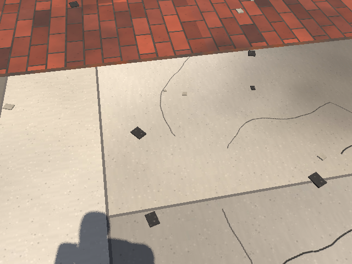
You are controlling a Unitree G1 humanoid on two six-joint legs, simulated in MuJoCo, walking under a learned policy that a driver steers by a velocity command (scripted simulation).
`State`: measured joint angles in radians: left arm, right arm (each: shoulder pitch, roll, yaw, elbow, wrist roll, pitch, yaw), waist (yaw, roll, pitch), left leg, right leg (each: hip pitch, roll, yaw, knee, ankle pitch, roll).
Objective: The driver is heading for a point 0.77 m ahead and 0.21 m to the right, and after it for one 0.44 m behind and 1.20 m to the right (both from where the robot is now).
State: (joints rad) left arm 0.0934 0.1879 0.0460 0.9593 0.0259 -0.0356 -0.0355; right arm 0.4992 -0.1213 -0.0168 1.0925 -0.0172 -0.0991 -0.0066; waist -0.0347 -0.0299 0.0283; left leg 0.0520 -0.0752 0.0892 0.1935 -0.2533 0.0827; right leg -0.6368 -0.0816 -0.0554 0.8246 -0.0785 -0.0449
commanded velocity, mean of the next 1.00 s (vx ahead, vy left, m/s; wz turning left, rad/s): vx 0.12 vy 0.00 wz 0.00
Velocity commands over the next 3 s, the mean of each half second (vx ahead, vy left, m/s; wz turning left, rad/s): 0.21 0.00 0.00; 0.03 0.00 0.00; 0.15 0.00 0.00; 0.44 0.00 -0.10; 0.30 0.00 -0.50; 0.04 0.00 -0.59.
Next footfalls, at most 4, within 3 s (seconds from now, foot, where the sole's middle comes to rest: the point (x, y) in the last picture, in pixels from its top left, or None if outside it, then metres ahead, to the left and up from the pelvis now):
0.16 right None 0.28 -0.09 -0.78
0.58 left None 0.26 0.10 -0.78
1.52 right None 0.36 -0.12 -0.78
2.00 left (165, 209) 0.72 0.04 -0.78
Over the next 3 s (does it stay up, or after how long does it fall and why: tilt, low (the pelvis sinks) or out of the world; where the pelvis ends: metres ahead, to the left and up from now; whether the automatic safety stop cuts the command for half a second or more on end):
stays up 0.80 -0.06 -0.01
